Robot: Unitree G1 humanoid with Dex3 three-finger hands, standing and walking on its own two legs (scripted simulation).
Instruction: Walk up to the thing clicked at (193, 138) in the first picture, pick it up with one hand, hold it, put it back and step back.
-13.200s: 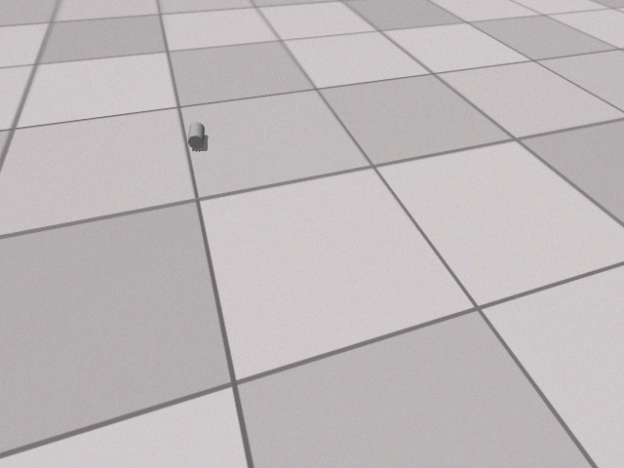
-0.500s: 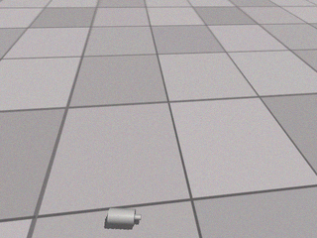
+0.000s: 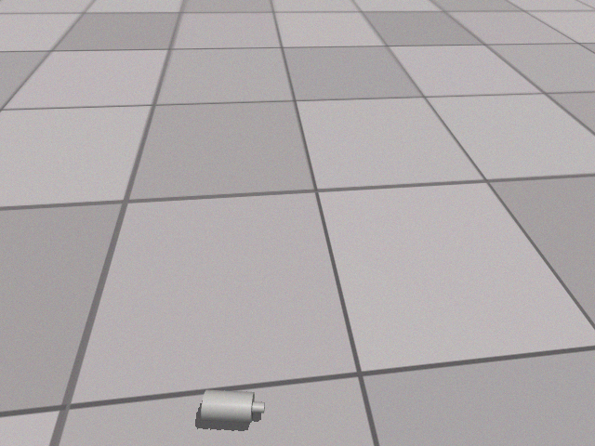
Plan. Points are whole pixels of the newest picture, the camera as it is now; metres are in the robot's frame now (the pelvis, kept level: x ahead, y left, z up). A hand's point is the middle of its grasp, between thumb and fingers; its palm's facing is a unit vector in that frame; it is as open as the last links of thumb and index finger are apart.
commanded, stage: stand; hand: left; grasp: from above
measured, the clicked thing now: (234, 406) +0.43 +0.17 -0.74
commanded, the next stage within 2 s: rise first in 0.70 s
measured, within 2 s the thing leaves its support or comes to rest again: neither
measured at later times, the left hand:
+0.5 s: hand out of the picture +0.06 +0.25 -0.16, palm faces -0.03 -0.94 -0.33, open 7.4 cm
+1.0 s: hand out of the picture +0.13 +0.25 -0.17, palm faces +0.01 -0.95 -0.32, open 8.5 cm
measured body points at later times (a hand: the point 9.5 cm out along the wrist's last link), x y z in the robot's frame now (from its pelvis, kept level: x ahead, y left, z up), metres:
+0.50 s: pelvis +0.00 +0.00 +0.00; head +0.00 +0.00 +0.45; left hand +0.06 +0.30 -0.14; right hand +0.07 -0.30 -0.13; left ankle -0.02 +0.09 -0.75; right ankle -0.02 -0.12 -0.75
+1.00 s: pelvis -0.02 -0.01 -0.02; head +0.04 +0.01 +0.43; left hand +0.13 +0.30 -0.15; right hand +0.08 -0.28 -0.14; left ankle -0.02 +0.09 -0.75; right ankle -0.02 -0.12 -0.75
